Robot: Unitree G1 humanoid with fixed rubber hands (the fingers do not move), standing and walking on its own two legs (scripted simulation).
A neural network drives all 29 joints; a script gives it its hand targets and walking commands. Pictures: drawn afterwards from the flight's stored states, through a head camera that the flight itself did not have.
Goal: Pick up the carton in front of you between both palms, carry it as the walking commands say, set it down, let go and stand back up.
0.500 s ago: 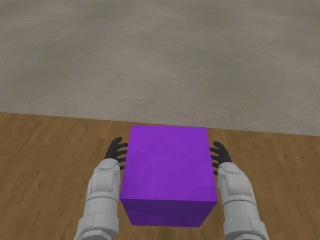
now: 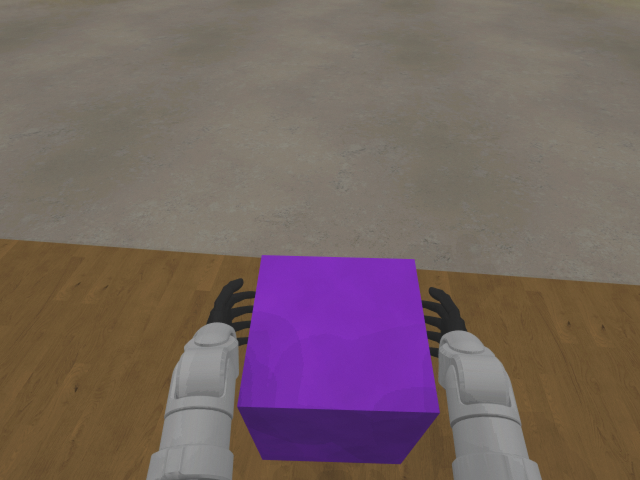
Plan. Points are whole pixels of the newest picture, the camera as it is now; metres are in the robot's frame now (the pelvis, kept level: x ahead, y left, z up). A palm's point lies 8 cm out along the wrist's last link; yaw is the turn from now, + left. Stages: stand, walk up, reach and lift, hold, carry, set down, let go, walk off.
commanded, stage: hold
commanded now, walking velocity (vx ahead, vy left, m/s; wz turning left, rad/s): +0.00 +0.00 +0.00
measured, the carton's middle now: (334, 364) +0.29 +0.00 -0.04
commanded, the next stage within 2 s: carry in 0.36 s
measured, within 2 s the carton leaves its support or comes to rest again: neither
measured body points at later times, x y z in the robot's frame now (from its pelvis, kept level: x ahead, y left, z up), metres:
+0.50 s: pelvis +0.00 +0.00 -0.01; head -0.05 +0.01 +0.44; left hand +0.30 +0.16 +0.05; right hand +0.30 -0.15 +0.05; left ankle +0.00 +0.14 -0.74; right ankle +0.01 -0.14 -0.74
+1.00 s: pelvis +0.20 +0.03 -0.01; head +0.19 +0.03 +0.44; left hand +0.48 +0.18 +0.07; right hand +0.48 -0.12 +0.07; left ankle +0.13 +0.11 -0.75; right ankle +0.12 -0.08 -0.69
